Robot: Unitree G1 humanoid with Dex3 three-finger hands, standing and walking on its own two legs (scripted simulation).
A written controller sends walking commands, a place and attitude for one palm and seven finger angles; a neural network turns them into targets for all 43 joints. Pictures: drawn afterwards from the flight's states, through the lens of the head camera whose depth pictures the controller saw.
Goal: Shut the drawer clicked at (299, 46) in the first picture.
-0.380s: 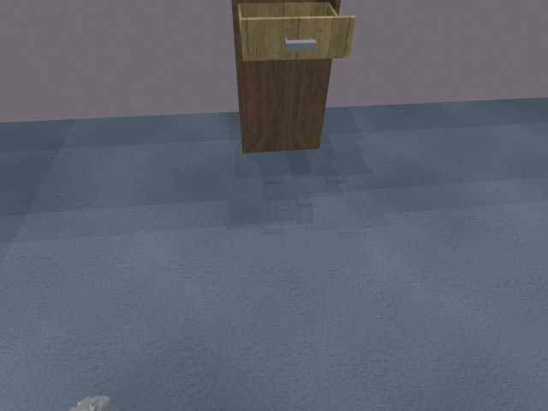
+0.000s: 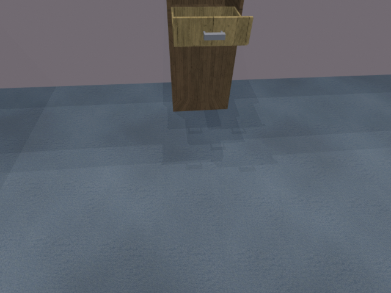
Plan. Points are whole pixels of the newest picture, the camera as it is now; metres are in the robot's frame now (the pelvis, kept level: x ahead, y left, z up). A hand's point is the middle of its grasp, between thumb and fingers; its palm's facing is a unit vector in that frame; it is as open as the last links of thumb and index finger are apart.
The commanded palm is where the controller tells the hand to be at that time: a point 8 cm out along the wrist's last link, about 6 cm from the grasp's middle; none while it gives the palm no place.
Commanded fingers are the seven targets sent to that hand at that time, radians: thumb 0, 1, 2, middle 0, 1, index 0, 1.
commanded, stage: stand and wait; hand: left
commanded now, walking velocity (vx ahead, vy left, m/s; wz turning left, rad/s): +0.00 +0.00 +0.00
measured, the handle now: (213, 34) +1.31 -0.01 -0.02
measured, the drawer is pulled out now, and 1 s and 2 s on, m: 0.30 0.30 0.30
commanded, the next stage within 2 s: look at it before walking up in 0.44 s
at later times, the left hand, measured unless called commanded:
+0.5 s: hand out of the picture +0.06 +0.24 -0.15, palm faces -0.02 -0.94 -0.34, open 7.4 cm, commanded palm none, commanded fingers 0.00 0.90 0.90 -0.20 -0.30 -0.20 -0.30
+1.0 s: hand out of the picture +0.06 +0.24 -0.15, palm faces -0.04 -0.94 -0.33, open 7.4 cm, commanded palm none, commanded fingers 0.00 0.90 0.90 -0.20 -0.30 -0.20 -0.30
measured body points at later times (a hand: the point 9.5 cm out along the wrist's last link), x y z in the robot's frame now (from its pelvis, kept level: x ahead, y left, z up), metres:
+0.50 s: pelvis -0.01 -0.01 +0.00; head -0.02 -0.01 +0.45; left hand +0.06 +0.29 -0.13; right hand +0.06 -0.30 -0.13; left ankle -0.01 +0.12 -0.74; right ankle -0.01 -0.12 -0.74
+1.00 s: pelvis -0.01 -0.01 +0.00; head -0.01 -0.01 +0.45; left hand +0.06 +0.29 -0.13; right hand +0.06 -0.30 -0.13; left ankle -0.01 +0.12 -0.74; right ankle -0.01 -0.12 -0.74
